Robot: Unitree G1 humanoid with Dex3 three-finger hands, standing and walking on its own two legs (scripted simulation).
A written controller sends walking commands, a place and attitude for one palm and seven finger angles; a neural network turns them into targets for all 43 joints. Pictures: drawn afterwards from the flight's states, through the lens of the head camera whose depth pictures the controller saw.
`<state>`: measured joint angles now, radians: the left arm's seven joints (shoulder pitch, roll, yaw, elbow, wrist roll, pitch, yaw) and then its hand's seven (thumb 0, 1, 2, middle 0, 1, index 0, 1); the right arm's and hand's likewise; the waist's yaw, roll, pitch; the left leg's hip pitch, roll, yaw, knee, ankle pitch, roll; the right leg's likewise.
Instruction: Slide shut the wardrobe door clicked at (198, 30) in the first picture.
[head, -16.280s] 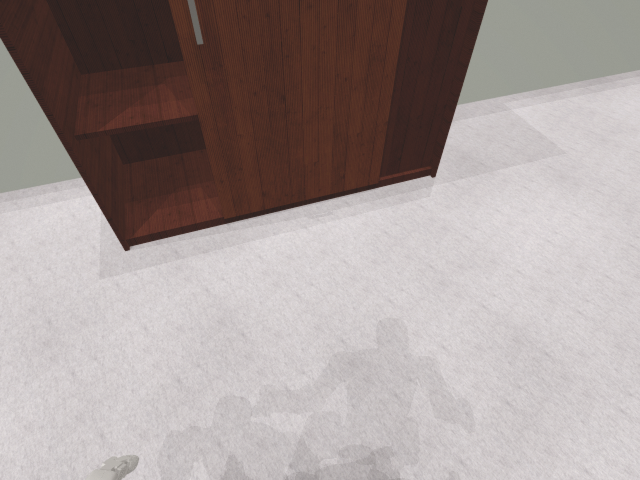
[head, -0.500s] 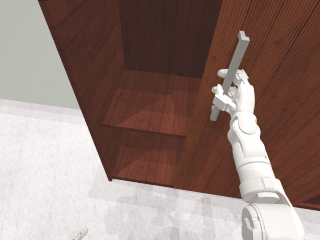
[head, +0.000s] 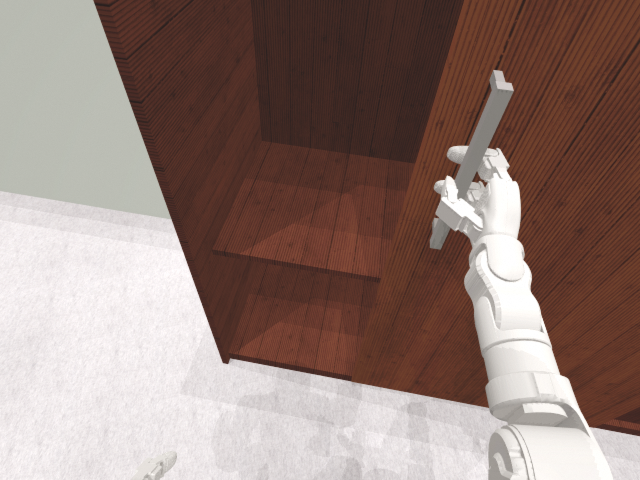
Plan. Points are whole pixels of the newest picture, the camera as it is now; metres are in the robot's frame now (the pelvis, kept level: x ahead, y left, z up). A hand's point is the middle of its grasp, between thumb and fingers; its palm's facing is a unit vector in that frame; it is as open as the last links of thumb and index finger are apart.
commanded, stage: grip the handle and tug to test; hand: right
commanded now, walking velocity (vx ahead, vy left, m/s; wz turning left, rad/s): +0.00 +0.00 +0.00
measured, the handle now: (462, 172) +0.49 -0.13 +0.15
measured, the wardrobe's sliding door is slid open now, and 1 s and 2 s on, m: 0.40 0.39 0.36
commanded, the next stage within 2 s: tug the door sideways, standing still in 0.06 s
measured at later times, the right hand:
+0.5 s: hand (440, 199) +0.44 -0.10 +0.14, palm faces +0.13 +0.99 -0.02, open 5.4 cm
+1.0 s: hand (432, 199) +0.44 -0.09 +0.14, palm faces +0.13 +0.99 -0.05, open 5.6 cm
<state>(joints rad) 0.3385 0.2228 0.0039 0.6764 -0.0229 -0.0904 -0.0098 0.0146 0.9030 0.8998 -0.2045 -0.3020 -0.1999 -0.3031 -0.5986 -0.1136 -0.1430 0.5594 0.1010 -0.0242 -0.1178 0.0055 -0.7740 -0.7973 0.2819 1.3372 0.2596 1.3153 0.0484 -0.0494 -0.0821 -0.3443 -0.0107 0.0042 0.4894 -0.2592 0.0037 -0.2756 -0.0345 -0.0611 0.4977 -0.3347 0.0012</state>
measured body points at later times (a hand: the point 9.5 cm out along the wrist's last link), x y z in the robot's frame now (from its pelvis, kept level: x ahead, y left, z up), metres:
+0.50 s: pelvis +0.02 +0.00 +0.00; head +0.05 +0.01 +0.45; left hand +0.15 +0.23 -0.12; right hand +0.43 -0.15 +0.14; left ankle -0.01 +0.12 -0.74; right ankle -0.06 -0.11 -0.74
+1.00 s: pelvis -0.02 +0.00 -0.01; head +0.03 +0.01 +0.44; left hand +0.06 +0.23 -0.14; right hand +0.43 -0.14 +0.14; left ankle -0.01 +0.12 -0.74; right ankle -0.06 -0.11 -0.74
